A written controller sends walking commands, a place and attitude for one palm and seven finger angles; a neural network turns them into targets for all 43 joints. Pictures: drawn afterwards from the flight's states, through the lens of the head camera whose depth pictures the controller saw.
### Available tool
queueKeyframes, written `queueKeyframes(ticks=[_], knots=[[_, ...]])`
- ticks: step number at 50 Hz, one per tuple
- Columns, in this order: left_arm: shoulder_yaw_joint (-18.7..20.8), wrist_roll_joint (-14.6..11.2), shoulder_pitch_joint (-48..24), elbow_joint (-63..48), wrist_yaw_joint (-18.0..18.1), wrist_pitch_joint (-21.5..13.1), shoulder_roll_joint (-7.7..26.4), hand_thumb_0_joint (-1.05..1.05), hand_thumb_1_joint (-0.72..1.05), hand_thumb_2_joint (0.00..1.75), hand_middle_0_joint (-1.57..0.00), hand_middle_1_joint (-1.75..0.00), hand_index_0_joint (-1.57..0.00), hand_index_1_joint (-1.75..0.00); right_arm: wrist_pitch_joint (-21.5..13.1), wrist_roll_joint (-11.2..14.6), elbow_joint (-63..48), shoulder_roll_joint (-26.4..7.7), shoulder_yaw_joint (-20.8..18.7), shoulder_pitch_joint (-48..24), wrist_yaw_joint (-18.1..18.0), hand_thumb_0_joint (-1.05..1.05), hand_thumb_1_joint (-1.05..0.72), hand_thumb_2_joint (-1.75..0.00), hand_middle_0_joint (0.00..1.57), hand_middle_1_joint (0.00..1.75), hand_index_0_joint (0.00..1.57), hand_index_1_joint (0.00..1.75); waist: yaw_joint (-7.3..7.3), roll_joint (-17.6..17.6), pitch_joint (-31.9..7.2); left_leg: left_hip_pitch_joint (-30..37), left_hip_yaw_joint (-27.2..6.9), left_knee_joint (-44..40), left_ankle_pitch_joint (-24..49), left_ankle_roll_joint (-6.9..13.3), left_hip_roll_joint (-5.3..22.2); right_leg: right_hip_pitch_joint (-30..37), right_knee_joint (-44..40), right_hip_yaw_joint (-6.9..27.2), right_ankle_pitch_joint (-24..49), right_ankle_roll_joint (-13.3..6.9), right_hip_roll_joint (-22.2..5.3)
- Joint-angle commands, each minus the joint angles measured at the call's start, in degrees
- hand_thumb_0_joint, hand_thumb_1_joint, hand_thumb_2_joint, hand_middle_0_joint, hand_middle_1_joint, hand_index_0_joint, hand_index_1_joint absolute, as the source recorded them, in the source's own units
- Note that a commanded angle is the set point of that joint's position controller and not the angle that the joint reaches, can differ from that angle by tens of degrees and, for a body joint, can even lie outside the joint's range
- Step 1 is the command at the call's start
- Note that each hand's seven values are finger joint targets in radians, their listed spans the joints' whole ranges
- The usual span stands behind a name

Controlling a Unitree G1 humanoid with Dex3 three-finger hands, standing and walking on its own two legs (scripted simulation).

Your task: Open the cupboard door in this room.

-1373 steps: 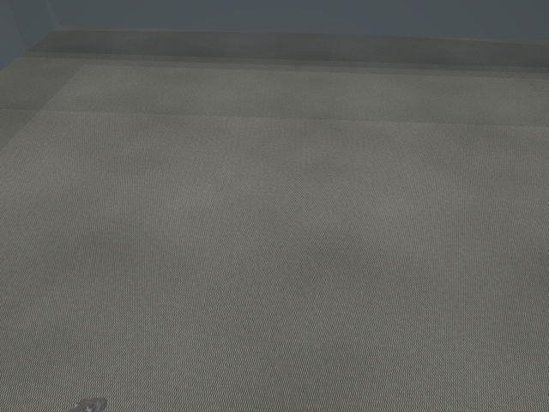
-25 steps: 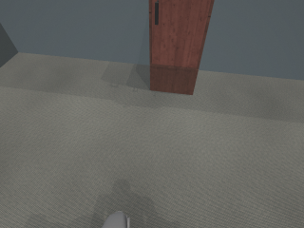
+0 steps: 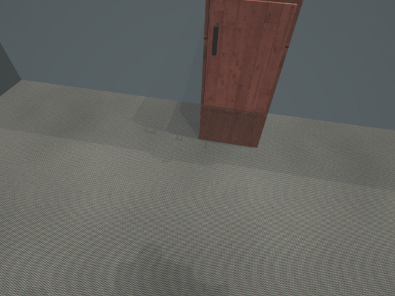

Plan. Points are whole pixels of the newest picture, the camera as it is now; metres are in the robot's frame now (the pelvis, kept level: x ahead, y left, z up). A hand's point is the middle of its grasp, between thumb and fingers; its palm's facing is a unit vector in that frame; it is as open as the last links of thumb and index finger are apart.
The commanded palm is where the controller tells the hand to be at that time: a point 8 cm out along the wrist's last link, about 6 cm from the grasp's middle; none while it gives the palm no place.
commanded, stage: stand and wait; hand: left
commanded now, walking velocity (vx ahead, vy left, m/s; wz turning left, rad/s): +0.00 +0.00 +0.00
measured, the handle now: (215, 39) +1.22 +0.00 -0.01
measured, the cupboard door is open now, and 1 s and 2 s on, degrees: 0 0 0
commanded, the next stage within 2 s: look at it before walking up in 0.56 s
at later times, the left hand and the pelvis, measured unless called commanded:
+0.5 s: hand out of the picture +0.03 +0.13 -0.17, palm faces +0.07 -0.98 -0.19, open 7.3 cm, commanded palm none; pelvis +0.05 -0.03 +0.01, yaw +1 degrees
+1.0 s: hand out of the picture +0.03 +0.12 -0.17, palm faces +0.07 -0.98 -0.17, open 7.4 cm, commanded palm none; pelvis +0.05 -0.03 +0.01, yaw +1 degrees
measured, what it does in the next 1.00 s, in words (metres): steps on the spot: right foot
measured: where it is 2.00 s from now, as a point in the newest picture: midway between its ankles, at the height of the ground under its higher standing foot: outside the picture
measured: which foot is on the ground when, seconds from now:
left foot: down 0.00-1.00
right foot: up 0.00-0.00, down 0.02-1.00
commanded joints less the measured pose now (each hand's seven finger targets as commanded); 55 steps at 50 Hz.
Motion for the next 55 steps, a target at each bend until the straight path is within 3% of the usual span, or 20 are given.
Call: queueKeyframes(ticks=[1,2,3,4,5,7,8,11,13,34,46,55], knots=[[-0.78,0.35,7.58,0.9,-0.3,-0.7,4.35,0.0,0.9,0.9,-0.2,-0.3,-0.2,-0.3,0.38,0.67,-0.93,-2.77,-0.15,3.12,0.31,0.0,-0.9,-0.9,0.2,0.3,0.2,0.3,0.28,-0.86,2.37,-5.15,-6.47,-6.16,1.29,-1.72,5.75,6.41,-14.81,6.33,11.17,-2.0,-4.82],[-0.78,0.12,4.94,0.24,-0.44,-0.67,5.35,0.0,0.9,0.9,-0.2,-0.3,-0.2,-0.3,0.88,0.54,-0.31,-2.57,0.12,4.39,0.57,0.0,-0.9,-0.9,0.2,0.3,0.2,0.3,-0.67,-1.86,4.58,-4.36,-6.35,-7.42,-1.12,-2.54,4.35,2.9,-15.52,7.18,8.34,-3.19,-5.83],[-0.5,-0.05,3.47,0.03,-0.55,-1.01,6.12,0.0,0.9,0.9,-0.2,-0.3,-0.2,-0.3,1.31,0.18,0.5,-2.55,0.24,5.62,0.47,0.0,-0.9,-0.9,0.2,0.3,0.2,0.3,-1.08,-8.14,5.2,-2.27,-5.6,-6.53,-0.86,-3.13,3.57,0.2,-17.2,8.41,5.53,-4.23,-5.95],[-0.72,-0.32,3.23,-0.01,-0.51,-1.06,5.66,0.0,0.9,0.9,-0.2,-0.3,-0.2,-0.3,1.53,0.19,1.08,-3.06,0.34,6.56,0.49,0.0,-0.9,-0.9,0.2,0.3,0.2,0.3,-1.39,-9.14,5.49,1.4,-5.38,-6.37,-0.35,-3.05,3.77,-3.16,-19.65,8.69,1.24,-4.89,-6.21],[-0.85,-0.45,2.15,-0.22,-0.5,-0.95,5.46,0.0,0.9,0.9,-0.2,-0.3,-0.2,-0.3,1.36,0.17,1.87,-3.05,0.58,8.16,0.53,0.0,-0.9,-0.9,0.2,0.3,0.2,0.3,-1.97,-6.31,5.29,2.65,-6.09,-7.97,1.86,-2.73,4.37,-3.16,-19.17,7.59,0.33,-4.65,-5.13],[-1.09,-0.68,3.41,-0.06,-0.32,-0.96,4.48,0.0,0.9,0.9,-0.2,-0.3,-0.2,-0.3,0.6,0.3,2.91,-3.53,0.93,8.89,0.44,0.0,-0.9,-0.9,0.2,0.3,0.2,0.3,-0.9,-0.86,3.12,2.67,-7.35,-10.36,7.3,-1.98,6.13,2.14,-16.36,4.72,7.39,-3.54,-2.78],[-1.05,-0.76,4.19,0.24,-0.19,-1.14,4.15,0.0,0.9,0.9,-0.2,-0.3,-0.2,-0.3,0.18,0.32,3.21,-3.5,1.15,9.28,0.32,0.0,-0.9,-0.9,0.2,0.3,0.2,0.3,-0.65,-0.03,0.93,2.48,-7.48,-10.64,10.47,-1.92,6.47,5.5,-15.21,4.18,12.49,-3.45,-2.62],[-1.01,-0.97,5.59,0.88,0.1,-1.33,4.05,0.0,0.9,0.9,-0.2,-0.3,-0.2,-0.3,-0.13,0.43,3.97,-3.46,1.3,10.1,-0.03,0.0,-0.9,-0.9,0.2,0.3,0.2,0.3,-0.25,0.69,-1.88,3.73,-6.86,-10.49,13.58,-2.09,6.72,9.45,-14.51,3.65,18.97,-3.72,-2.92],[-1.07,-0.99,5.96,1.08,0.29,-1.23,3.93,0.0,0.9,0.9,-0.2,-0.3,-0.2,-0.3,0.02,0.53,4.51,-3.02,1.38,10.56,-0.14,0.0,-0.9,-0.9,0.2,0.3,0.2,0.3,-0.07,1.3,-1.27,3.48,-6.68,-10.53,13.65,-2.2,6.75,10.03,-14.66,3.4,19.67,-3.83,-3.03],[-1.43,-0.56,9.64,2.98,0.77,-1.04,0.89,0.0,0.9,0.9,-0.2,-0.3,-0.2,-0.3,1.01,0.69,5.33,-1.01,1.06,11.65,-0.82,0.0,-0.9,-0.9,0.2,0.3,0.2,0.3,-1.01,0.38,4.01,4.31,-6.03,-10.13,7.86,-2.16,6.49,5.53,-17.3,4.09,13.95,-4.07,-2.11],[-1.33,-0.54,9.82,2.76,0.66,-1.23,1.45,0.0,0.9,0.9,-0.2,-0.3,-0.2,-0.3,0.57,0.64,4.46,-2.06,0.96,11.33,-0.88,0.0,-0.9,-0.9,0.2,0.3,0.2,0.3,-0.75,1.25,2.08,4.71,-6.24,-9.72,10.5,-1.92,6.58,7.68,-16.59,3.65,17.41,-4.16,-2.39],[-1.27,-0.57,8.99,2.23,0.63,-1.04,2.02,0.0,0.9,0.9,-0.2,-0.3,-0.2,-0.3,0.52,0.64,4.52,-2.43,0.81,11.53,-0.72,0.0,-0.9,-0.9,0.2,0.3,0.2,0.3,-0.56,0.99,3.2,3.9,-6.58,-10.52,9.16,-1.77,6.61,7.41,-16.92,3.42,14.27,-3.96,-2.2]])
